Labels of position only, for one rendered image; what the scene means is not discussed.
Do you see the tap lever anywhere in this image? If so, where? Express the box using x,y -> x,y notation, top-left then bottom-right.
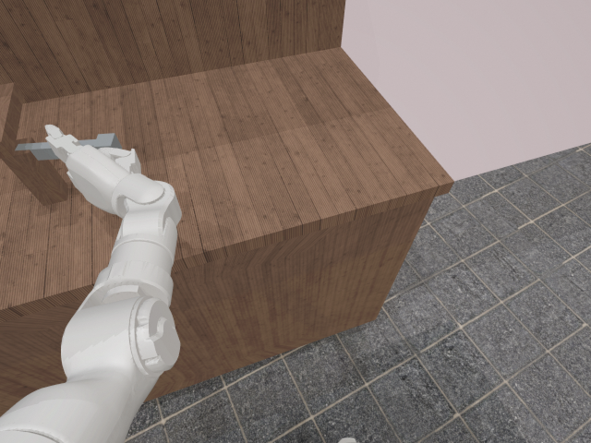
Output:
15,133 -> 122,161

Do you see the left robot hand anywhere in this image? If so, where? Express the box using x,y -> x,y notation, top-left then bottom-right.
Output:
45,125 -> 141,214

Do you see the left robot upper arm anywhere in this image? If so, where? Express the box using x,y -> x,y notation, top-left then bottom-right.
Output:
0,295 -> 180,443

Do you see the left robot forearm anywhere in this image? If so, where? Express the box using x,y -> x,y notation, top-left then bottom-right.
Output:
61,174 -> 182,374

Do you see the counter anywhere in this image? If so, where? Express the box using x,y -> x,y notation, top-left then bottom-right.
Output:
0,0 -> 454,417

